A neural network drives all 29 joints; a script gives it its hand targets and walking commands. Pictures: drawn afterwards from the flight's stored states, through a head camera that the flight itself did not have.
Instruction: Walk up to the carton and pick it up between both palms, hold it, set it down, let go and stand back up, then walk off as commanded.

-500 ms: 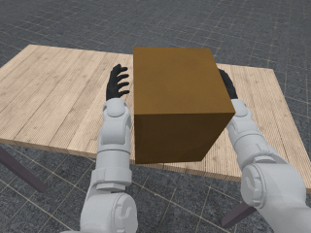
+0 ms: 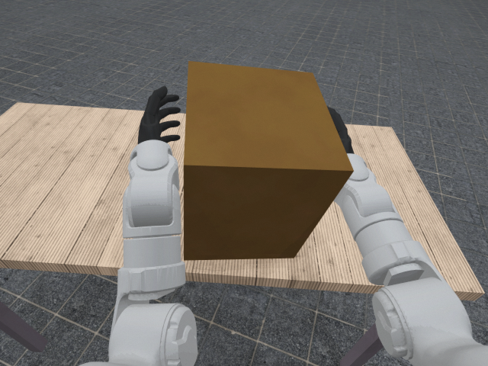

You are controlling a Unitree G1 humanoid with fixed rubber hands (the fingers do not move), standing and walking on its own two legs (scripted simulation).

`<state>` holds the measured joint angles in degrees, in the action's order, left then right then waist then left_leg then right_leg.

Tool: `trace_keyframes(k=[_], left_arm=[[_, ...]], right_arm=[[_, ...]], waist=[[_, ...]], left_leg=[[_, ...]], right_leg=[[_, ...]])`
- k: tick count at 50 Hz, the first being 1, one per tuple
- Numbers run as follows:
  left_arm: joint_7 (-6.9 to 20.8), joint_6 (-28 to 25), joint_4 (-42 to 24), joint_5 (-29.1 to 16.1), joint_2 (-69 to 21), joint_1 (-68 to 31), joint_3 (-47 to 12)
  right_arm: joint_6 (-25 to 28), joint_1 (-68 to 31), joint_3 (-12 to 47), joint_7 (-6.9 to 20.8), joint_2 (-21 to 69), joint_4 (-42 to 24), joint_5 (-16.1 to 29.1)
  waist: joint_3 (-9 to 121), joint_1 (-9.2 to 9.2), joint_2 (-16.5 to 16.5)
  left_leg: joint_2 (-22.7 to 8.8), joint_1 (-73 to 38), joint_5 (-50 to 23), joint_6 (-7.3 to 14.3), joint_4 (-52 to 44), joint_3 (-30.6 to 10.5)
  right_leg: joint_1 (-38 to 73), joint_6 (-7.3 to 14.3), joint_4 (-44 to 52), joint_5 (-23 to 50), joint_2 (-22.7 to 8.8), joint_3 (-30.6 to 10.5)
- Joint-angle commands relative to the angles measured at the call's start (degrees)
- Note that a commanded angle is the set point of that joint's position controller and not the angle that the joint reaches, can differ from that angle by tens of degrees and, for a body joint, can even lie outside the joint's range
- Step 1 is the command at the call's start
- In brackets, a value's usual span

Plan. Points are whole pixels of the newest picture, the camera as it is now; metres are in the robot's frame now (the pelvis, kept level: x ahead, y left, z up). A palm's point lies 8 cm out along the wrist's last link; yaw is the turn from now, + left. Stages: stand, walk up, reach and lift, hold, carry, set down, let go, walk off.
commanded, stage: reach and lift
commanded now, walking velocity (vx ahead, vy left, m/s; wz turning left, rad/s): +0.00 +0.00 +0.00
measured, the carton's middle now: (246, 169) +0.38 +0.02 +0.15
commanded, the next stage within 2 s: hold in 1.68 s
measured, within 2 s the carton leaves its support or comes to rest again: neither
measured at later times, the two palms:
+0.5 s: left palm (137, 125) +0.35 +0.17 +0.25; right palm (338, 148) +0.36 -0.12 +0.21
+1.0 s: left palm (131, 99) +0.37 +0.17 +0.28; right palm (343, 128) +0.36 -0.11 +0.25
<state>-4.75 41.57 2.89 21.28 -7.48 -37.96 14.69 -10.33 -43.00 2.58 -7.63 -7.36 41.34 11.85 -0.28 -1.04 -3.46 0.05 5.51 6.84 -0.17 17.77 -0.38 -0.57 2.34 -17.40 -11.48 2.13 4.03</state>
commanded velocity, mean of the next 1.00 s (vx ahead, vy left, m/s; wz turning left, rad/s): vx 0.00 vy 0.00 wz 0.00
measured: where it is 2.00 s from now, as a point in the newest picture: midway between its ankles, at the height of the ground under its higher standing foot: outside the picture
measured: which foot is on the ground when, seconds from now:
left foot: down 0.00-1.00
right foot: down 0.00-1.00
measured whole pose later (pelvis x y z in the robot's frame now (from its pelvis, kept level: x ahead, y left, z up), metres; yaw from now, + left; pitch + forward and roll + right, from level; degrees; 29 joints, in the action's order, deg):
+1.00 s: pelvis -0.02 +0.03 +0.00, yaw -1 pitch -4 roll -2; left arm -3.0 46.0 28.6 14.5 2.9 -56.9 14.8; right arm -25.5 -54.4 -3.9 -12.5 -7.5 46.9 15.0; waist 6.2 -2.5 -2.3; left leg 0.2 9.9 6.9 2.2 21.2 1.3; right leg -3.2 0.7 -16.0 -8.4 1.8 2.5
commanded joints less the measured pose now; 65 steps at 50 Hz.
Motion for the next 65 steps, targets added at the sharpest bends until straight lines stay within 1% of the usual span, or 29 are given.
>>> trace_keyframes(k=[1, 2, 5, 7, 11, 15, 19, 22, 26, 27, 28, 30, 31, 33, 35, 36, 38, 39, 42, 43, 47, 50, 51, 53, 54, 58, 60, 63, 65], left_arm=[[8.39, 0.58, -1.65, -6.72, -24.61, -27.17, -23.05], [8.65, 1.35, -3.5, -7.63, -24.41, -25.34, -24.46], [7.37, 1.4, -5.01, -9.81, -25.72, -31.2, -26.25], [6.72, 2.02, -4.01, -10.55, -25.66, -32.92, -27.37], [5.96, 2.58, -0.51, -11.84, -25.71, -36.8, -27.45], [6.49, 2.69, 5.1, -12.49, -24.26, -39.99, -24.88], [7.36, 2.01, 10.58, -13.53, -23.76, -45.61, -23.2], [7.34, 1.73, 12.54, -13.67, -25.7, -47.34, -23.1], [8.12, 1.37, 17.85, -13.59, -24.89, -48.63, -20.4], [8.33, 1.0, 18.85, -13.95, -24.82, -49.75, -20.82], [8.33, 1.21, 20.38, -12.7, -24.79, -49.25, -19.18], [8.64, 0.9, 20.14, -13.61, -24.09, -51.24, -19.29], [8.89, 0.82, 20.13, -13.81, -23.82, -51.52, -18.92], [9.22, 0.72, 23.22, -12.9, -23.56, -51.52, -16.77], [9.5, 0.61, 25.15, -12.61, -23.66, -52.32, -16.32], [9.62, 0.84, 24.5, -12.24, -23.75, -52.27, -16.07], [9.41, 0.54, 22.53, -13.35, -25.24, -53.44, -17.71], [9.53, 0.5, 23.03, -13.66, -24.94, -52.71, -17.89], [9.72, 0.8, 24.76, -14.76, -24.68, -51.98, -17.88], [9.91, 0.72, 24.69, -14.3, -24.76, -52.9, -17.13], [9.66, 0.71, 21.57, -15.36, -24.97, -54.33, -18.89], [9.18, 0.77, 20.78, -16.84, -26.86, -55.59, -21.2], [9.11, 1.1, 20.77, -16.2, -26.87, -54.82, -20.22], [8.85, 0.91, 19.94, -16.51, -25.97, -56.51, -20.2], [8.58, 1.13, 18.76, -15.99, -25.92, -55.69, -19.94], [7.99, 1.21, 14.16, -17.7, -27.01, -56.64, -22.2], [7.82, 1.61, 13.95, -18.57, -26.35, -55.87, -22.89], [8.76, 2.58, 17.38, -15.67, -23.05, -54.35, -18.05], [9.04, 3.0, 17.63, -15.43, -23.66, -56.41, -18.51]], right_arm=[[4.37, -49.89, 11.58, 5.58, 21.83, -21.57, 3.06], [3.6, -47.1, 13.04, 5.37, 22.4, -22.92, 3.66], [3.43, -53.42, 11.76, 6.65, 21.88, -24.84, 4.11], [2.79, -54.12, 10.04, 7.27, 21.09, -24.51, 3.15], [1.35, -58.09, 7.28, 8.28, 21.31, -23.43, 1.98], [-0.71, -58.07, 5.32, 8.42, 23.33, -20.48, 0.34], [-1.86, -62.23, 3.7, 8.15, 25.9, -17.75, -0.42], [-2.26, -65.29, 3.59, 8.11, 27.01, -16.71, 0.55], [-3.3, -69.44, 4.44, 6.44, 29.93, -17.73, 1.77], [-3.68, -69.19, 3.47, 5.89, 30.34, -16.15, 1.57], [-4.04, -69.0, 2.6, 6.01, 29.74, -13.78, 1.19], [-4.9, -68.74, 3.47, 5.16, 31.22, -14.01, 1.79], [-5.15, -69.92, 4.75, 4.49, 32.91, -15.39, 2.62], [-5.93, -70.88, 4.62, 3.87, 32.96, -14.6, 3.53], [-6.74, -70.68, 3.83, 3.24, 32.83, -12.89, 3.41], [-6.63, -72.45, 4.37, 3.22, 32.55, -13.78, 4.15], [-7.1, -71.67, 4.95, 2.78, 32.84, -14.01, 5.53], [-7.33, -71.78, 5.8, 2.49, 33.11, -14.75, 6.43], [-8.31, -72.58, 6.46, 1.43, 33.28, -17.37, 7.3], [-8.83, -71.48, 5.69, 1.25, 33.23, -14.94, 6.95], [-10.03, -70.74, 6.93, 0.75, 33.22, -16.66, 9.15], [-10.62, -71.73, 6.32, 0.72, 31.66, -17.57, 9.74], [-11.02, -72.02, 7.34, 0.64, 32.13, -18.49, 10.5], [-11.66, -71.58, 6.53, 0.74, 32.02, -17.18, 10.1], [-11.96, -72.11, 8.27, 0.69, 32.82, -18.86, 11.55], [-12.76, -71.04, 10.4, 0.32, 32.72, -21.56, 14.13], [-13.7, -69.37, 10.79, 0.02, 32.32, -22.78, 14.31], [-14.95, -71.2, 10.76, -0.13, 33.26, -21.54, 13.67], [-15.21, -73.09, 9.69, -0.16, 32.72, -20.05, 13.6]], waist=[[22.95, 0.32, 3.09], [22.12, -0.3, 3.74], [27.7, 0.22, 5.85], [27.87, -0.61, 6.66], [27.85, -1.12, 7.21], [25.8, -1.83, 4.26], [27.88, -1.83, 3.97], [30.57, -1.38, 5.43], [31.21, -0.76, 3.97], [30.17, -1.68, 4.83], [28.01, -1.13, 4.81], [27.4, -1.89, 4.74], [28.52, -1.2, 3.12], [27.44, -0.79, 3.18], [25.12, -1.66, 3.62], [25.47, -0.6, 3.73], [27.45, -1.7, 5.03], [26.96, -1.27, 5.29], [26.17, -2.1, 3.9], [25.79, -2.06, 4.48], [27.96, -2.47, 5.49], [28.17, -4.03, 7.72], [28.43, -3.03, 7.19], [27.16, -3.54, 7.69], [29.14, -2.21, 6.78], [33.56, -2.63, 7.26], [31.17, -3.19, 6.6], [27.43, -0.83, 3.73], [28.49, -1.43, 4.19]], left_leg=[[-1.37, -18.7, -19.07, -0.28, 2.68, -0.64], [-1.31, -19.78, -21.41, -0.84, 3.24, -0.49], [-2.33, -22.59, -22.19, -1.67, 3.96, -0.92], [-2.83, -22.25, -20.49, -1.78, 3.99, -1.26], [-3.04, -20.63, -13.09, -1.75, 2.97, -1.4], [-2.47, -16.1, -3.51, 0.41, 0.74, -0.53], [-1.63, -14.13, -0.29, 1.17, 0.63, 0.1], [-1.73, -15.82, -3.0, 0.76, 1.03, -0.3], [-0.85, -14.68, -3.12, 1.78, 1.31, -0.1], [-0.89, -13.4, -0.99, 1.56, 0.87, 0.06], [-1.1, -13.1, -1.19, 1.69, 0.45, -0.15], [-0.77, -11.97, 0.19, 1.72, 0.24, 0.15], [-0.4, -11.74, -1.9, 2.17, 1.03, 0.51], [-0.19, -11.7, -1.42, 2.18, 0.82, 0.44], [-0.23, -10.6, -0.36, 1.98, 0.31, 0.41], [-0.27, -10.41, -1.67, 2.04, 0.52, 0.35], [-0.66, -12.5, -3.5, 1.08, 1.14, -0.18], [-0.37, -12.25, -4.45, 0.85, 1.55, -0.14], [-0.36, -12.33, -5.15, 1.08, 1.81, -0.34], [-0.38, -11.57, -4.18, 0.91, 1.24, -0.25], [-0.63, -12.7, -5.34, 0.24, 1.54, -0.75], [-1.74, -13.9, -7.36, -1.35, 2.11, -2.14], [-1.28, -13.83, -8.19, -0.93, 2.23, -1.76], [-1.43, -12.4, -6.1, -0.98, 1.78, -2.0], [-1.08, -13.55, -7.85, -0.5, 2.41, -1.61], [-1.07, -16.3, -15.27, -1.53, 4.71, -2.61], [-1.28, -15.56, -13.59, -1.62, 4.28, -2.64], [-0.23, -11.99, -8.08, 0.76, 3.13, -1.46], [-0.56, -12.26, -7.88, 0.41, 3.01, -2.15]], right_leg=[[-3.53, -4.92, 0.86, 23.97, -0.36, 1.18], [-4.09, -4.89, 1.13, 23.94, -0.22, 1.17], [-6.92, -3.6, 1.61, 16.47, 0.8, 2.33], [-9.47, -2.87, 2.28, 12.28, 1.12, 2.76], [-11.89, -2.13, 3.17, 5.49, 0.74, 2.59], [-10.53, -2.61, 3.64, 2.68, -0.59, 1.55], [-9.53, -3.06, 3.64, 2.02, -1.27, 1.17], [-9.88, -2.72, 3.18, 3.31, -0.5, 1.79], [-8.27, -3.37, 3.98, 3.81, -0.64, 0.59], [-8.64, -3.43, 4.2, 2.7, -1.06, 0.11], [-9.46, -3.01, 4.04, 2.18, -0.68, 0.42], [-8.8, -3.3, 4.49, 1.61, -0.84, -0.09], [-7.17, -3.56, 4.33, 3.58, -0.83, -0.38], [-7.73, -3.66, 4.94, 2.2, -0.49, -0.8], [-8.47, -3.54, 5.12, 1.05, -0.51, -0.91], [-8.21, -3.37, 5.01, 1.47, -0.2, -0.68], [-8.03, -3.03, 4.62, 3.52, 0.39, -0.71], [-7.74, -3.14, 4.94, 4.02, 0.41, -0.94], [-7.81, -3.32, 5.29, 4.96, 0.47, -1.31], [-7.11, -3.24, 5.22, 3.95, 0.48, -1.36], [-6.91, -2.98, 5.0, 4.88, 0.96, -1.15], [-8.35, -2.67, 4.75, 5.05, 1.32, -1.38], [-7.58, -2.77, 4.9, 5.14, 1.56, -1.45], [-7.82, -2.96, 4.58, 4.59, 1.37, -1.58], [-7.23, -3.16, 4.74, 5.92, 1.51, -1.6], [-6.31, -3.49, 3.77, 11.49, 2.2, -1.8], [-7.32, -3.56, 4.0, 10.49, 2.13, -1.81], [-6.19, -4.04, 4.5, 7.23, 1.34, -2.48], [-6.07, -3.98, 3.88, 7.49, 1.59, -2.18]])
